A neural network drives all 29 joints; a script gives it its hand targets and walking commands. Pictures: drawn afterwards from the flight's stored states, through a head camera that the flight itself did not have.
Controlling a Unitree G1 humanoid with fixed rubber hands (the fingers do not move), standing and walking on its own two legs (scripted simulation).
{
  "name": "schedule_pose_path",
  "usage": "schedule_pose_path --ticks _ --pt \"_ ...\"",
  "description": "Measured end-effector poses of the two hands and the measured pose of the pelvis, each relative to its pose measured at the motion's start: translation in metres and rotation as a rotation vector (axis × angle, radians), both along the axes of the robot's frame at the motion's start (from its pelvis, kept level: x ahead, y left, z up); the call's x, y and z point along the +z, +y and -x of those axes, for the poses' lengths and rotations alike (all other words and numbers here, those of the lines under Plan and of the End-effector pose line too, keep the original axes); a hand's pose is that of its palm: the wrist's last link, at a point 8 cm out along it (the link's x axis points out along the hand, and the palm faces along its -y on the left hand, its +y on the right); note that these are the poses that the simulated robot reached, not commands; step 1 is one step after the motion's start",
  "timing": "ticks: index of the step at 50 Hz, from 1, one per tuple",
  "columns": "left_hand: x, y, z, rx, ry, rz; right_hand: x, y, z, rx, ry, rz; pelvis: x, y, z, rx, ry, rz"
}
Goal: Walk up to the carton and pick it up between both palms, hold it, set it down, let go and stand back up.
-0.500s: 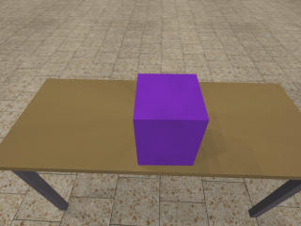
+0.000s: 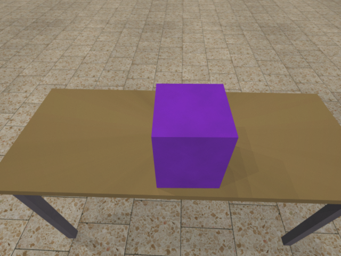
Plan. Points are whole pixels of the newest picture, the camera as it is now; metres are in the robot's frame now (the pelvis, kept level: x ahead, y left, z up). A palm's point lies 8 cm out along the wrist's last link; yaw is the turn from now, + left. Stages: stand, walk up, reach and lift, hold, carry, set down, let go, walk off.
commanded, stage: stand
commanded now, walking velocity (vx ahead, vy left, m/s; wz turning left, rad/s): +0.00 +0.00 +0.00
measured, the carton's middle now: (188, 137) +0.47 -0.04 -0.01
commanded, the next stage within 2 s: none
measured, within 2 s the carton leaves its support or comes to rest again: neither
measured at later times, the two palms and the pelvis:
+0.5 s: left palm out of the picture +0.00 +0.21 -0.15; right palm out of the picture +0.01 -0.23 -0.14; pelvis +0.01 -0.01 +0.00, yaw +0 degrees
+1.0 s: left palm out of the picture +0.00 +0.21 -0.15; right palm out of the picture +0.00 -0.22 -0.14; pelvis +0.01 -0.01 +0.00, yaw +0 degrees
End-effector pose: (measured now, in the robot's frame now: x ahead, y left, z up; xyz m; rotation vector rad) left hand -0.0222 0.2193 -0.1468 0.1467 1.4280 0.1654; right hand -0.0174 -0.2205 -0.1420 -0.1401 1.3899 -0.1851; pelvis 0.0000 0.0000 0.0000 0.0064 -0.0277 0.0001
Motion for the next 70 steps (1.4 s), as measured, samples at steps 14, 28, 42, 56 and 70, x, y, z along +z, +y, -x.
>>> schedule_pose_path --ticks 14,28,42,56,70 --pt "0.0 -0.005 -0.011 0.005 -0.007 0.0 -0.001 -0.003 -0.016 0.006 -0.021 -0.001 0.0 -0.003 -0.006 0.002 0.0 0.0" --pt "0.0 -0.01 -0.018 0.005 -0.015 0.004 -0.001 -0.006 -0.021 0.015 -0.019 -0.001 0.0 -0.006 -0.009 0.002 0.002 0.002" --pt "-0.001 -0.009 -0.019 -0.003 -0.016 0.006 -0.001 -0.006 -0.016 0.008 -0.008 -0.003 0.0 -0.007 -0.009 -0.002 -0.003 0.003" --pt "-0.003 -0.01 -0.012 -0.004 -0.024 0.013 -0.002 -0.001 -0.006 0.001 -0.011 -0.011 0.0 -0.006 -0.003 -0.003 -0.016 0.004" --pt "-0.002 -0.008 0.008 -0.002 0.017 0.015 -0.001 0.001 0.011 0.001 0.028 -0.01 0.0 -0.004 0.005 -0.005 -0.013 0.003"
